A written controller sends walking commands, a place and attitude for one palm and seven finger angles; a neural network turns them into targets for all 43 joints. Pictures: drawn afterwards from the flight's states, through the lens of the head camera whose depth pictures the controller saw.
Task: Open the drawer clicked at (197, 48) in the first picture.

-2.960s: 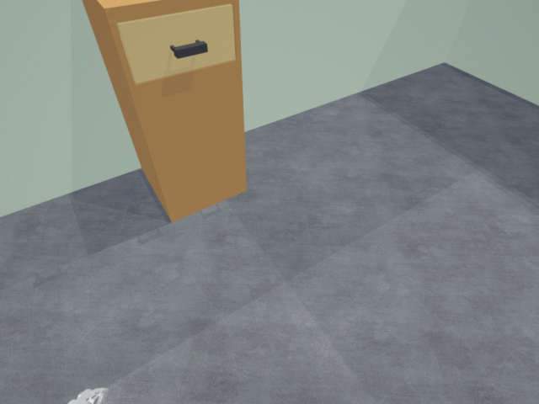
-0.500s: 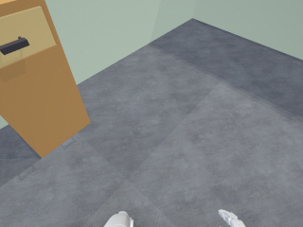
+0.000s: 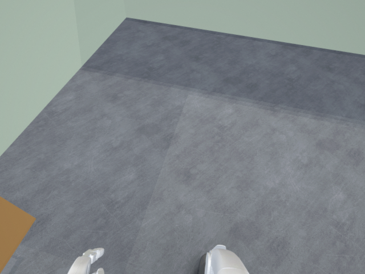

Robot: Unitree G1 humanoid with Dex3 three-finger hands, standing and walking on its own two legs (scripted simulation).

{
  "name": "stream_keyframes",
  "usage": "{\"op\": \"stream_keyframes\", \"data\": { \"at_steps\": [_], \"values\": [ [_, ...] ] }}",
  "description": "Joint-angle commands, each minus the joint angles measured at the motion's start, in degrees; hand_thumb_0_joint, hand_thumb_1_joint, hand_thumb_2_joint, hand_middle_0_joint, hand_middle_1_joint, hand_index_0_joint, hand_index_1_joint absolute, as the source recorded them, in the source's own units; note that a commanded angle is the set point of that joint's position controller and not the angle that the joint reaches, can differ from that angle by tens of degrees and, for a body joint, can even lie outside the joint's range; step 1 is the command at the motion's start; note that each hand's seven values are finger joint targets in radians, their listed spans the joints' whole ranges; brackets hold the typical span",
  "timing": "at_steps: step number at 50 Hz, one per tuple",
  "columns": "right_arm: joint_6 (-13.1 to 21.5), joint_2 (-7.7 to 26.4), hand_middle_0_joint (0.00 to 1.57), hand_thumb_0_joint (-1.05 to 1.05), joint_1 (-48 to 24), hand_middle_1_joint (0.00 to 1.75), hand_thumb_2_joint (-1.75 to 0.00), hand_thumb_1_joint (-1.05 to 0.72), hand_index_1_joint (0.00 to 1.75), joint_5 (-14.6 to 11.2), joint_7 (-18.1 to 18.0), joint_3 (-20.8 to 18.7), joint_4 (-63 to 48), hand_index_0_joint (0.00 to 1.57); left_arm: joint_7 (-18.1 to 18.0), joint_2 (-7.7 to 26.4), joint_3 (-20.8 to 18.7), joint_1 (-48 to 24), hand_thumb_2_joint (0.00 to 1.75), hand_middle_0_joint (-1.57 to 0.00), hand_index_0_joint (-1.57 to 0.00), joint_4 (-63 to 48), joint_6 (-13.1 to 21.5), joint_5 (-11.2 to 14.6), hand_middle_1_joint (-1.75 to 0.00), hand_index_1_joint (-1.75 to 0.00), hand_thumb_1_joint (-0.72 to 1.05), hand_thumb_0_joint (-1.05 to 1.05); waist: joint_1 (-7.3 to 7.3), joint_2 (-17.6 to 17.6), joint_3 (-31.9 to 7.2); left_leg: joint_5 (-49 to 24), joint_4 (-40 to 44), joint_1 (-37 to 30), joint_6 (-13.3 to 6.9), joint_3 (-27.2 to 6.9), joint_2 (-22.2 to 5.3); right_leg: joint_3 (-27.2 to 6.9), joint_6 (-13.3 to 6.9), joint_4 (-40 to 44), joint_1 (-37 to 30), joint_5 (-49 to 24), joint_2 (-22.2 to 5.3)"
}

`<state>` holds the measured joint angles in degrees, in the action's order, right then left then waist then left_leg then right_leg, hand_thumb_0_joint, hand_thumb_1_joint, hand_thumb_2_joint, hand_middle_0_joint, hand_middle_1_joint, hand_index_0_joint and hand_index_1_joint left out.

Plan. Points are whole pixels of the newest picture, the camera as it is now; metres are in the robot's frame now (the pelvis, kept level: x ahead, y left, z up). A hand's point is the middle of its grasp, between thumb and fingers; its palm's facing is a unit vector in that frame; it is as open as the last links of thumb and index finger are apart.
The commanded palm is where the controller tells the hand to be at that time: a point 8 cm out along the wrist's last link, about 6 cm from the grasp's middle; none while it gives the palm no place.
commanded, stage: walk to a spot facing it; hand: left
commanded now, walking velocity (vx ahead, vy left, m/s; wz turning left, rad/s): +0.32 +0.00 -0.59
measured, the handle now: out of the picture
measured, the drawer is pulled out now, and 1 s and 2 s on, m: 0.00 0.00 0.00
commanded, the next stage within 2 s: turn to face it in 0.32 s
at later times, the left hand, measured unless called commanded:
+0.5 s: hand (113, 219) +0.28 +0.19 -0.16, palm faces -0.13 -0.96 -0.24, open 7.3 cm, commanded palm none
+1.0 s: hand (132, 170) +0.43 +0.15 -0.15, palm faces -0.04 -0.97 -0.24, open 7.4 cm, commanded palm none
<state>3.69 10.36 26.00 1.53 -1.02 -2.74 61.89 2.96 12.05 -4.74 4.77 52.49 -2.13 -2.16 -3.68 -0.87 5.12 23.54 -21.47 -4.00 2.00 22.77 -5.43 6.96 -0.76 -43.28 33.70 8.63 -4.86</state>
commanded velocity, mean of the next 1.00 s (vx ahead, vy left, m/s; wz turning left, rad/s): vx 0.10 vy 0.00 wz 0.17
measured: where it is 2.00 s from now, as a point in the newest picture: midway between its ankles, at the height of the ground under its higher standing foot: (184, 251)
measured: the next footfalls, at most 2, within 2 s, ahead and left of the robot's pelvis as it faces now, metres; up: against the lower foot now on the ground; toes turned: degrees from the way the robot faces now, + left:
right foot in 0.08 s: +0.20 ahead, -0.11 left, +0.00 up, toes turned -11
left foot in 0.54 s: +0.36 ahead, +0.09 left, +0.00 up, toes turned -7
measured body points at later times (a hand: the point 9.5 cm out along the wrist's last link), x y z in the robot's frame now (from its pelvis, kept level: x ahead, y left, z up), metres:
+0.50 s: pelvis +0.22 -0.01 +0.00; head +0.24 -0.01 +0.45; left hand +0.29 +0.24 -0.14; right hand +0.31 -0.27 -0.12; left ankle +0.32 +0.11 -0.71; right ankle +0.16 -0.10 -0.73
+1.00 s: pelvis +0.29 -0.03 +0.00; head +0.33 -0.04 +0.45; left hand +0.43 +0.21 -0.13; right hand +0.27 -0.27 -0.15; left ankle +0.32 +0.10 -0.73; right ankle +0.29 -0.15 -0.73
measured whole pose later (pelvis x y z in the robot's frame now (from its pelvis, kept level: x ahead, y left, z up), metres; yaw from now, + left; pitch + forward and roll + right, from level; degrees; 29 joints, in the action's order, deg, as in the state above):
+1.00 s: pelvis +0.29 -0.03 +0.00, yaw -2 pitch +1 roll +0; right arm -2.1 11.1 17.5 1.0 -0.2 -3.9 58.0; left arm -1.2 10.9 -3.4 6.8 52.9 -1.2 -0.4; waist -3.4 0.6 3.1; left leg 13.5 -30.4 18.1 0.2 -3.9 1.6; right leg 1.9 3.3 -31.8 16.3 16.7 -1.2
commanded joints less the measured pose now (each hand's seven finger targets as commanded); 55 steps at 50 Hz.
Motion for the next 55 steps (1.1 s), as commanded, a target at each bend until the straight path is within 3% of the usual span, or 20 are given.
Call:
{"op": "stream_keyframes", "data": {
  "at_steps": [1, 3, 4, 5, 6, 9, 12, 20, 25, 26, 28, 32, 39, 44, 48, 49, 50, 51, 52, 55],
  "values": [
    [0.79, 10.55, 0.2, 0.0, 0.35, 0.3, -0.9, -0.9, 0.3, 0.05, -0.3, -1.84, -3.74, 0.2, -0.04, 2.19, -0.11, 1.88, 0.9, -0.2, -0.2, -3.37, 2.62, 0.28, -0.3, -0.3, 0.9, 0.0, 4.03, 9.54, -2.33, -60.99, -7.19, -2.02, -6.02, -2.95, -15.22, 4.64, -3.47, 5.55, -7.1, 5.82, 5.61],
    [0.4, 11.3, 0.2, 0.0, -2.29, 0.3, -0.9, -0.9, 0.3, -0.55, 0.32, -1.84, -5.55, 0.2, -0.63, 7.22, -1.66, 16.86, 0.9, -0.2, -0.2, 0.8, 3.81, -0.12, -0.3, -0.3, 0.9, 0.0, 11.54, 6.17, -11.84, -53.3, -30.78, 9.39, -2.3, -1.36, -13.18, 2.93, -5.68, 12.55, -32.34, -0.18, 5.54],
    [0.39, 7.54, 0.2, 0.0, -0.18, 0.3, -0.9, -0.9, 0.3, -1.47, 1.01, -1.06, -7.26, 0.2, -1.34, 14.24, -3.18, 22.32, 0.9, -0.2, -0.2, 1.9, 4.59, 0.01, -0.3, -0.3, 0.9, 0.0, 12.77, -6.82, -20.04, -10.54, -49.03, 29.95, 0.68, -3.48, -4.94, -21.49, -12.07, 13.97, -51.63, -7.26, -10.04],
    [0.56, 5.89, 0.2, 0.0, -3.48, 0.3, -0.9, -0.9, 0.3, -1.79, 0.47, -0.82, -9.47, 0.2, -2.2, 18.35, -3.82, 24.26, 0.9, -0.2, -0.2, 2.6, 4.28, 1.66, -0.3, -0.3, 0.9, 0.0, 12.07, -10.96, -23.89, 11.56, -63.52, 41.24, 1.78, -11.94, 0.96, -40.94, -17.34, 19.93, -56.04, -19.37, -19.44],
    [0.47, 7.15, 0.2, 0.0, -6.44, 0.3, -0.9, -0.9, 0.3, -1.76, 0.13, -1.23, -9.8, 0.2, -2.81, 17.49, -3.89, 21.21, 0.9, -0.2, -0.2, 1.8, 3.99, 2.12, -0.3, -0.3, 0.9, 0.0, 11.26, -4.28, -19.39, 6.78, -65.34, 42.35, 0.57, -18.78, -2.35, -37.15, -18.39, 22.16, -49.93, -14.6, -19.45],
    [-0.92, 5.88, 0.2, 0.0, -9.83, 0.3, -0.9, -0.9, 0.3, -0.46, 0.36, -1.2, -9.22, 0.2, -3.13, 10.64, -1.3, 10.29, 0.9, -0.2, -0.2, -0.63, 4.71, 1.85, -0.3, -0.3, 0.9, 0.0, 5.28, 2.64, -5.54, -3.63, -56.56, 37.07, 0.88, -21.66, -6.46, -24.49, -12.03, 26.77, -23.59, -7.08, -12.67],
    [-2.43, 3.79, 0.2, 0.0, -5.09, 0.3, -0.9, -0.9, 0.3, -0.06, 0.48, -1.14, -7.73, 0.2, -3.32, 8.81, -0.75, 7.46, 0.9, -0.2, -0.2, -0.3, 5.71, 0.79, -0.3, -0.3, 0.9, 0.0, 1.03, -0.8, -4.07, -5.13, -47.61, 31.36, 1.71, -20.64, -5.21, -17.15, -10.2, 28.17, -13.71, -9.1, -8.14],
    [-1.56, 3.76, 0.2, 0.0, -17.98, 0.3, -0.9, -0.9, 0.3, -0.27, 1.24, -0.68, -12.93, 0.2, -2.79, 8.92, -1.28, 12.41, 0.9, -0.2, -0.2, 0.32, 5.46, 0.88, -0.3, -0.3, 0.9, 0.0, 5.2, -7.8, -4.82, -8.63, -23.8, 32.0, 2.49, -18.72, -0.64, -19.81, -9.85, 24.87, -20.45, -11.58, -4.82],
    [-0.37, 4.5, 0.2, 0.0, -13.32, 0.3, -0.9, -0.9, 0.3, -0.46, 0.67, -0.02, -9.53, 0.2, -3.8, 7.36, -0.53, 13.11, 0.9, -0.2, -0.2, 1.72, 4.98, 1.5, -0.3, -0.3, 0.9, 0.0, 3.23, -5.17, -10.0, -16.95, -6.04, 17.73, 0.71, -17.01, 2.37, -15.22, -5.88, 15.18, -26.65, -21.99, -2.81],
    [0.17, 6.79, 0.2, 0.0, -8.6, 0.3, -0.9, -0.9, 0.3, -0.22, 0.4, -0.22, -7.6, 0.2, -3.97, 5.63, 0.15, 14.2, 0.9, -0.2, -0.2, 2.14, 4.99, 1.78, -0.3, -0.3, 0.9, 0.0, 1.69, 0.14, -13.08, -26.52, -2.96, 8.01, -0.7, -20.36, -0.74, -13.02, -3.55, 7.91, -23.27, -17.46, -0.38],
    [-0.59, 12.63, 0.2, 0.0, -4.07, 0.3, -0.9, -0.9, 0.3, -0.23, 0.33, -0.96, -6.3, 0.2, -4.22, 1.63, 1.77, 18.59, 0.9, -0.2, -0.2, 3.04, 5.09, 2.11, -0.3, -0.3, 0.9, 0.0, 1.83, 18.02, -15.76, -56.28, -1.64, -2.29, -12.2, -39.58, -20.22, -5.3, 1.47, -12.93, -7.78, 27.21, 5.82],
    [-1.56, 7.44, 0.2, 0.0, -11.8, 0.3, -0.9, -0.9, 0.3, -0.36, -0.49, 0.91, -6.25, 0.2, -4.18, 3.78, 1.47, 11.29, 0.9, -0.2, -0.2, 3.84, 3.45, 1.23, -0.3, -0.3, 0.9, 0.0, 3.56, 12.39, -1.48, -49.0, 2.58, 15.89, -11.54, -33.94, -12.21, -6.69, 3.16, -12.75, -9.44, 21.63, 0.82],
    [-3.1, 10.19, 0.2, 0.0, -10.82, 0.3, -0.9, -0.9, 0.3, -0.34, -0.15, -1.59, -7.1, 0.2, -4.12, 2.61, 0.43, 8.17, 0.9, -0.2, -0.2, 1.34, 1.12, 1.28, -0.3, -0.3, 0.9, 0.0, 3.15, 9.16, -6.7, -30.7, 4.33, 14.93, -11.63, -34.75, -8.49, -5.39, 4.71, -11.27, -8.25, 14.85, 1.69],
    [-3.91, 11.18, 0.2, 0.0, -9.51, 0.3, -0.9, -0.9, 0.3, 0.0, 0.0, -2.84, -7.68, 0.2, -4.34, 2.18, 0.26, 3.59, 0.9, -0.2, -0.2, -1.88, 1.26, 1.69, -0.3, -0.3, 0.9, 0.0, 1.85, 11.25, -7.7, -34.61, 1.32, 14.37, -11.92, -38.58, -7.76, -5.41, 4.71, -1.86, -10.79, 16.01, 2.9],
    [-4.39, 11.83, 0.2, 0.0, -11.36, 0.3, -0.9, -0.9, 0.3, -0.48, 0.24, -3.71, -8.96, 0.2, -4.62, 3.34, -0.1, 7.9, 0.9, -0.2, -0.2, -1.77, 2.18, 2.14, -0.3, -0.3, 0.9, 0.0, 4.4, 9.77, -10.52, -34.75, -4.93, 18.48, -8.62, -39.04, -4.33, -4.53, 4.4, 17.15, -23.16, 4.21, 4.06],
    [-4.32, 10.19, 0.2, 0.0, -11.12, 0.3, -0.9, -0.9, 0.3, -0.96, 0.53, -3.71, -9.38, 0.2, -4.91, 5.74, -0.49, 9.92, 0.9, -0.2, -0.2, -1.43, 2.76, 1.91, -0.3, -0.3, 0.9, 0.0, 5.17, 5.14, -12.11, -26.34, -8.92, 24.41, -5.5, -36.79, -1.69, -8.01, 3.67, 23.85, -32.13, -1.74, -0.45],
    [-4.29, 6.09, 0.2, 0.0, -10.1, 0.3, -0.9, -0.9, 0.3, -1.39, 0.89, -2.95, -10.51, 0.2, -5.46, 11.67, -1.56, 11.11, 0.9, -0.2, -0.2, -1.36, 3.22, 0.96, -0.3, -0.3, 0.9, 0.0, 5.53, -11.0, -13.22, -5.11, -20.3, 36.43, -0.62, -26.95, 5.9, -20.31, -0.58, 26.55, -41.21, -9.25, -15.53],
    [-4.48, 6.77, 0.2, 0.0, -11.36, 0.3, -0.9, -0.9, 0.3, -0.67, 0.61, -3.28, -11.89, 0.2, -5.37, 13.76, -1.67, 11.77, 0.9, -0.2, -0.2, -2.03, 2.98, 1.07, -0.3, -0.3, 0.9, 0.0, 6.14, -14.85, -12.21, 11.91, -32.02, 38.9, 0.81, -23.49, 7.39, -25.1, -6.51, 25.42, -35.43, -19.08, -24.71],
    [-5.13, 7.89, 0.2, 0.0, -11.47, 0.3, -0.9, -0.9, 0.3, -0.54, 0.76, -3.8, -11.88, 0.2, -5.45, 12.29, -1.2, 9.69, 0.9, -0.2, -0.2, -3.04, 2.64, 1.06, -0.3, -0.3, 0.9, 0.0, 5.13, -7.98, -9.56, 9.95, -40.77, 37.24, 0.46, -25.41, 5.79, -21.01, -8.63, 25.08, -29.05, -18.99, -24.1],
    [-6.88, 6.73, 0.2, 0.0, -10.55, 0.3, -0.9, -0.9, 0.3, -0.14, 1.67, -3.67, -9.01, 0.2, -5.21, 7.32, 0.26, 3.06, 0.9, -0.2, -0.2, -4.15, 2.7, 1.29, -0.3, -0.3, 0.9, 0.0, 1.69, -7.57, -2.05, 0.35, -49.15, 37.91, 1.78, -23.67, 2.72, -9.21, -4.85, 24.67, -22.27, -14.22, -14.69]
  ]
}}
